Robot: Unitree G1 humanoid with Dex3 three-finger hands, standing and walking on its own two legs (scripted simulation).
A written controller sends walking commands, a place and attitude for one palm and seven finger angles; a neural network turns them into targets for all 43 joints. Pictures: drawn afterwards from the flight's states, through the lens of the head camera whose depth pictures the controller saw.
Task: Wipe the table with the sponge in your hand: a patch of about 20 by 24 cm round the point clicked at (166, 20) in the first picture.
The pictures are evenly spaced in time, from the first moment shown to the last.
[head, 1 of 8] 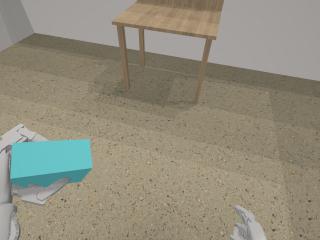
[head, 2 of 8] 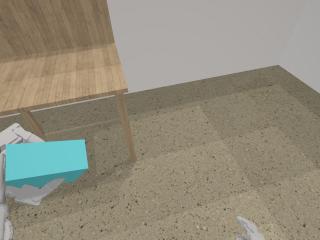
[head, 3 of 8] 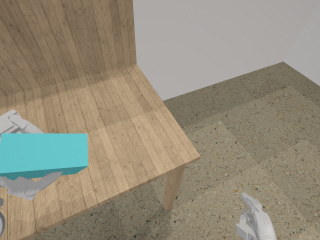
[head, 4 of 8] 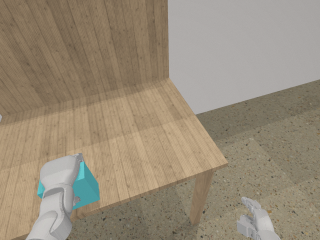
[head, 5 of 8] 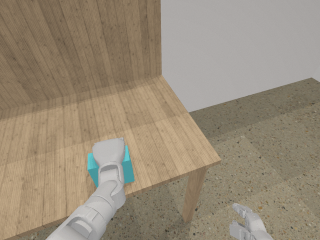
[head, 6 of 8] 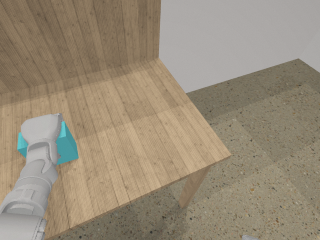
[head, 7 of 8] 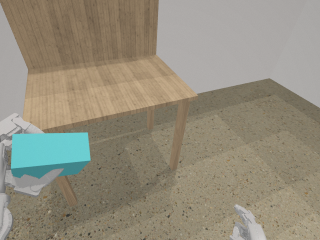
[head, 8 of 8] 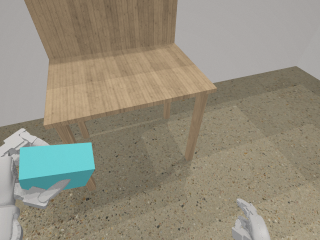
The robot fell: no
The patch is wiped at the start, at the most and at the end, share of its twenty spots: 0.00 1.00 1.00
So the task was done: yes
